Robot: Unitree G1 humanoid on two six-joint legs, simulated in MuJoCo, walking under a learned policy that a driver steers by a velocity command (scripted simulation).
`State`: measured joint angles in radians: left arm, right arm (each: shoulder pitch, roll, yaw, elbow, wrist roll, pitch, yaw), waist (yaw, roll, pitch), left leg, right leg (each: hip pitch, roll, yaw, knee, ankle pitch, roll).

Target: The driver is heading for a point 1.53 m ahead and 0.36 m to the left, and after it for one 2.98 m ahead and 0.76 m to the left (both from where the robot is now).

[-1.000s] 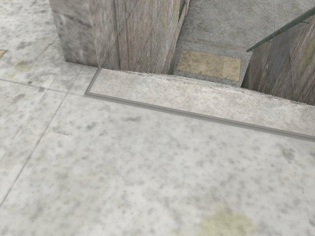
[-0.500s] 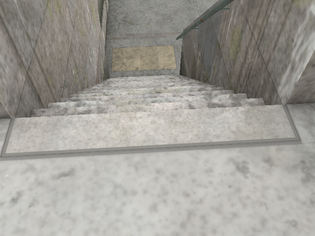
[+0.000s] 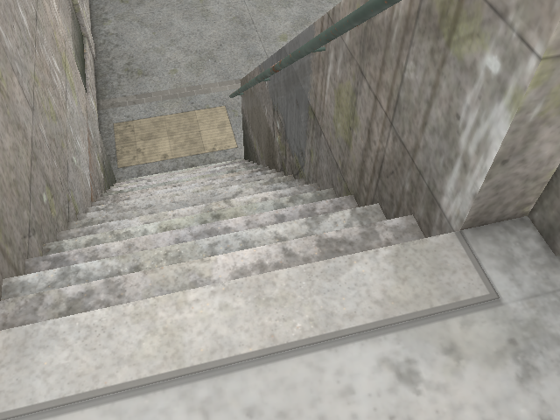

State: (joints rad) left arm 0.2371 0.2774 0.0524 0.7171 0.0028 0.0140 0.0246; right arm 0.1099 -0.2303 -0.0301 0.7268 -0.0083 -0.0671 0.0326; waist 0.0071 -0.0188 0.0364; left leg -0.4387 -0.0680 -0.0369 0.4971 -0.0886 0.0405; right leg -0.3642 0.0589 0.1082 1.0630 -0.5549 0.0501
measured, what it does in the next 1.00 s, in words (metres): steps on the spot, turning left: right foot, then left foot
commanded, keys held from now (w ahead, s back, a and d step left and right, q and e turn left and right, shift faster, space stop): q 0.66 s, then w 0.10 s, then w+e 0.24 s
